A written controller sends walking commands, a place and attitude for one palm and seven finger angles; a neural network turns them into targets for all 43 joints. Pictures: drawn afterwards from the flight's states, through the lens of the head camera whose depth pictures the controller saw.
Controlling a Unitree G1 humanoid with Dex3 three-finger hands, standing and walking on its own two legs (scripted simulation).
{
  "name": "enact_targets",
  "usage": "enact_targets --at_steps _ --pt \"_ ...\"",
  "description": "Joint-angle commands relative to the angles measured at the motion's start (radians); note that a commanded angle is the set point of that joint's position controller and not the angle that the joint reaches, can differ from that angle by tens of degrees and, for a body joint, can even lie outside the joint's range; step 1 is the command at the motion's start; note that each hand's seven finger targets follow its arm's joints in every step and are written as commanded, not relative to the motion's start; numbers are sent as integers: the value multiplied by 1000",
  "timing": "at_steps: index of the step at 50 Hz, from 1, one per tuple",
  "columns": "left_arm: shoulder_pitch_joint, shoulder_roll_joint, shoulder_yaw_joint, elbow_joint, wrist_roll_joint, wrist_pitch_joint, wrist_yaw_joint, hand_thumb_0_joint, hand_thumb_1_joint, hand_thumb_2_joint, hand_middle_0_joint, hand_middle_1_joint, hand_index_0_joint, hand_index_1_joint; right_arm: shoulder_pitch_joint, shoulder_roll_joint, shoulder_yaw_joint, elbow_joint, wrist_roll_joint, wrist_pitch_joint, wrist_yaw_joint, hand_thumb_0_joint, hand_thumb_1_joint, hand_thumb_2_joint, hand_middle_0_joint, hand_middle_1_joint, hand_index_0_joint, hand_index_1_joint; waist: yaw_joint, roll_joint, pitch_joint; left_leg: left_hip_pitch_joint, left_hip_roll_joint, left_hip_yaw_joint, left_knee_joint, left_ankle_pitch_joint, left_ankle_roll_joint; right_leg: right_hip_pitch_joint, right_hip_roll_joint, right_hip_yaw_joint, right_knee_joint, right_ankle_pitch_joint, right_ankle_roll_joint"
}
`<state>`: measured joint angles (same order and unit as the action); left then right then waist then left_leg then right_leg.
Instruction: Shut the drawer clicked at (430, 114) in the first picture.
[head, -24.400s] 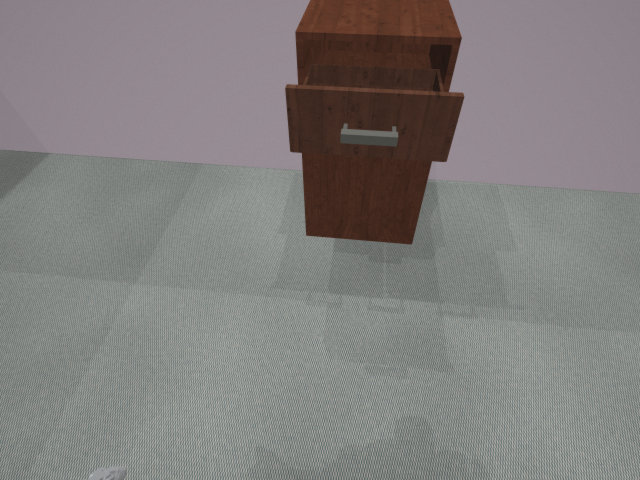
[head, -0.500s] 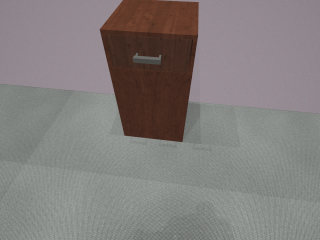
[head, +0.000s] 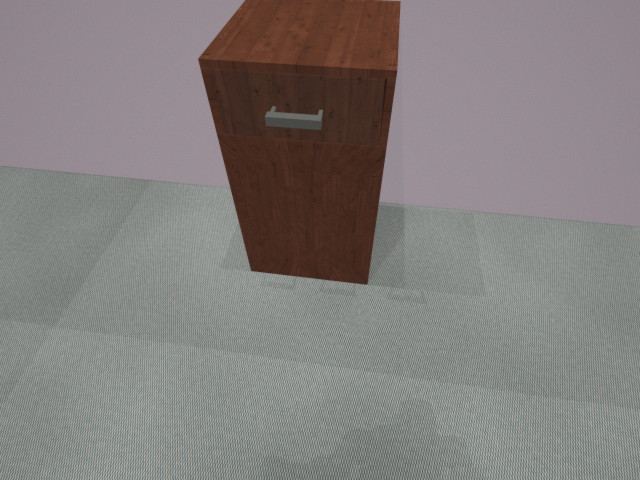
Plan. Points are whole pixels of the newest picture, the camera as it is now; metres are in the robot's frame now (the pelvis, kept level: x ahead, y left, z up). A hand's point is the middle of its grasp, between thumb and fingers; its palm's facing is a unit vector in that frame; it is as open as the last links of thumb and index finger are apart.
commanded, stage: look to check the result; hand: left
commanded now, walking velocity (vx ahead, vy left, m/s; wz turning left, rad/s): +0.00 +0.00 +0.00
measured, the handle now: (295, 116) +0.92 +0.11 -0.05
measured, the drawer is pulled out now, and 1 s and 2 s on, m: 0.00 0.00 0.00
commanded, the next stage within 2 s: stand and wait in 0.02 s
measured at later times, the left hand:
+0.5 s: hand out of the picture +0.09 +0.23 -0.15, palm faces -0.01 -0.94 -0.33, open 7.4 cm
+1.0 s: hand out of the picture +0.09 +0.23 -0.16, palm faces -0.02 -0.95 -0.32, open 7.4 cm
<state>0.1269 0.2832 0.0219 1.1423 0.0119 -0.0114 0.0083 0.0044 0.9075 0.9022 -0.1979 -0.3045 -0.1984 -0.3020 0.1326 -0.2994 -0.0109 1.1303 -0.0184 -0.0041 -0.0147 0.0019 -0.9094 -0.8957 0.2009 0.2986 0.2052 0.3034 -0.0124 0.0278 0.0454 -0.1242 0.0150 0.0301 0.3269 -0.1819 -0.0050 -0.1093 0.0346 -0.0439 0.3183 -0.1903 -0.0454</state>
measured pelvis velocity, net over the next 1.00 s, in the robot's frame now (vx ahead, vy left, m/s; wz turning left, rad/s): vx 0.01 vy -0.01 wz -0.01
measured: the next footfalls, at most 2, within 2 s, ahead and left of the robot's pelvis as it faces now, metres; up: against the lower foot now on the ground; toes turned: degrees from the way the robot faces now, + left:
none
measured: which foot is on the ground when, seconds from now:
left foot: down 0.00-1.00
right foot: down 0.00-1.00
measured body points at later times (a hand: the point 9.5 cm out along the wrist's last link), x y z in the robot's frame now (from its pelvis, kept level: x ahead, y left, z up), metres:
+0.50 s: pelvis +0.01 -0.01 +0.00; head +0.02 -0.02 +0.45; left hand +0.09 +0.28 -0.13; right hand +0.06 -0.29 -0.15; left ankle +0.00 +0.12 -0.75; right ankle -0.01 -0.09 -0.75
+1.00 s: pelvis +0.01 -0.01 +0.00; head +0.03 -0.02 +0.45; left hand +0.09 +0.27 -0.13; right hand +0.07 -0.29 -0.15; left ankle +0.00 +0.12 -0.75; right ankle -0.01 -0.09 -0.75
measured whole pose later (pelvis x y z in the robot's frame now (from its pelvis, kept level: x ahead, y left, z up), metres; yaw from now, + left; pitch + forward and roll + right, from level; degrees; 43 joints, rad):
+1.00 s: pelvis +0.01 -0.01 +0.00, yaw -1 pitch -1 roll +0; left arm 0.12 0.29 0.02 1.13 0.01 -0.01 0.01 0.00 0.91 0.90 -0.20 -0.30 -0.20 -0.30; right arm 0.14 -0.30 -0.01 1.13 -0.02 -0.01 -0.02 0.00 -0.91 -0.90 0.20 0.30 0.21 0.30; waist -0.02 0.02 0.04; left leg -0.09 0.03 0.04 0.30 -0.19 -0.02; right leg -0.08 0.05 -0.04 0.29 -0.20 -0.06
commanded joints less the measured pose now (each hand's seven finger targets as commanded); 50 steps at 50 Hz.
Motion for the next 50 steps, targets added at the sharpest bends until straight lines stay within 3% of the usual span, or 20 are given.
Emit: enact_targets --at_steps 1,10,24,30,37,50 --pt "-30 197 33 -58 -3 -25 10 0 900 900 -200 -300 -200 -300 -10 -175 -34 -51 2 -16 -14 0 -900 -900 200 300 200 300 0 -29 -62 36 113 -101 -35 151 31 -10 -158 130 -63 171 2" --pt "-39 208 36 -67 -3 -29 11 0 900 900 -200 -300 -200 -300 -13 -187 -34 -56 3 -19 -16 0 -900 -900 200 300 200 300 1 -26 -93 56 116 -95 -28 209 28 22 -162 127 -51 261 4" --pt "-41 211 36 -68 -5 -26 11 0 900 900 -200 -300 -200 -300 -6 -185 -33 -52 3 -14 -16 0 -900 -900 200 300 200 300 0 -43 -53 42 112 -87 -38 147 24 12 -160 134 -76 218 14" --pt "-36 215 37 -68 -5 -28 13 0 900 900 -200 -300 -200 -300 1 -190 -33 -53 5 -16 -17 0 -900 -900 200 300 200 300 -1 -44 -88 60 115 -84 -28 183 25 32 -159 136 -65 272 15" --pt "-31 209 35 -65 -6 -27 12 0 900 900 -200 -300 -200 -300 1 -185 -32 -50 4 -18 -19 0 -900 -900 200 300 200 300 0 -18 -75 63 119 -82 -33 191 25 25 -161 132 -63 271 7" --pt "-27 211 35 -65 -4 -29 11 0 900 900 -200 -300 -200 -300 -2 -189 -34 -53 5 -18 -18 0 -900 -900 200 300 200 300 0 -32 -66 66 117 -83 -37 176 27 12 -160 138 -73 249 10"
